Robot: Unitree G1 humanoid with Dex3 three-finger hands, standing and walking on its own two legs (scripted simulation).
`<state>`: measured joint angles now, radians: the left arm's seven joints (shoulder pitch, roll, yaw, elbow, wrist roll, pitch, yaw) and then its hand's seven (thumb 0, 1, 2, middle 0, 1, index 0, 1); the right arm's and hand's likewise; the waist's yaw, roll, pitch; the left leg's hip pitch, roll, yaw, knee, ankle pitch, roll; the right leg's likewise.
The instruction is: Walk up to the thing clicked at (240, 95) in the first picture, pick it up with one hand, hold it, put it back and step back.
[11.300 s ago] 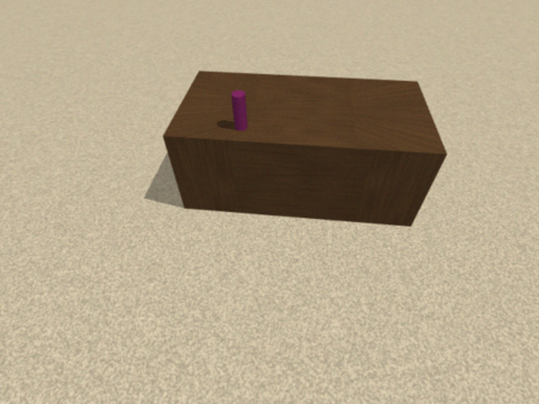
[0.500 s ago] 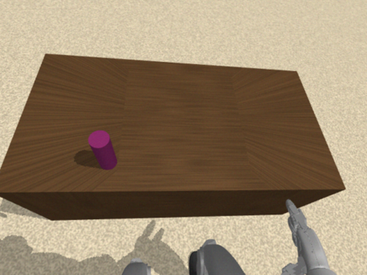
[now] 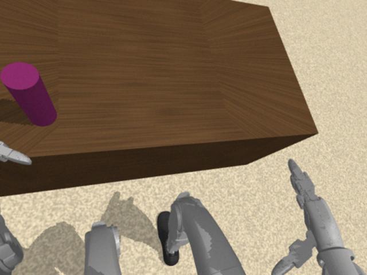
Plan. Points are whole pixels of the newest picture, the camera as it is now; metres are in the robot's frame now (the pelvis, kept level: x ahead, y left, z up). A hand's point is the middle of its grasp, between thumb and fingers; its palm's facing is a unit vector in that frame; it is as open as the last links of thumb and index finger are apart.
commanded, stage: close in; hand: left
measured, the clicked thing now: (33, 98) +0.52 +0.21 -0.06
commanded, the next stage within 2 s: rest palm in 0.52 s
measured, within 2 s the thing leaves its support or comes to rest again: leaves its support in 1.82 s
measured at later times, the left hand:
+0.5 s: hand (35, 114) +0.48 +0.21 -0.07, palm faces +0.11 -0.99 +0.02, open 17.6 cm
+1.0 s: hand (26, 104) +0.50 +0.22 -0.06, palm faces +0.21 -0.98 -0.02, open 16.0 cm
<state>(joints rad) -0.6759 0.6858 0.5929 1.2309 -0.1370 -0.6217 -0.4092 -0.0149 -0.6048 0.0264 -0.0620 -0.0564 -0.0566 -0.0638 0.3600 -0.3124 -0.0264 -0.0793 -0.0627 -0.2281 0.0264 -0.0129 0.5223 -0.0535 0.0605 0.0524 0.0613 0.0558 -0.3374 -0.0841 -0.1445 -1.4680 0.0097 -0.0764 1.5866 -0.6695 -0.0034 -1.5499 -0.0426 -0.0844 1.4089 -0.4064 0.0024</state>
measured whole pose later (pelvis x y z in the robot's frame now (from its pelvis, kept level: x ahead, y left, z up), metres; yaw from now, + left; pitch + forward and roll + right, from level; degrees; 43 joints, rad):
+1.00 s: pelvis +0.00 +0.00 -0.01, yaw +1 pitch +32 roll -4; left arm -0.71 0.54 0.48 1.13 -0.03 -0.64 -0.02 -0.01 -0.60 0.14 -0.39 -0.28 -0.40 -0.28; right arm 0.45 -0.30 -0.09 -0.31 -0.05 -0.08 0.08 -0.01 0.51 -0.05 0.06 0.05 0.06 0.06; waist -0.34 -0.05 -0.16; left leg -1.50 -0.01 -0.06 1.63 -0.70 0.01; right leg -1.60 -0.05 -0.06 1.47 -0.44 0.02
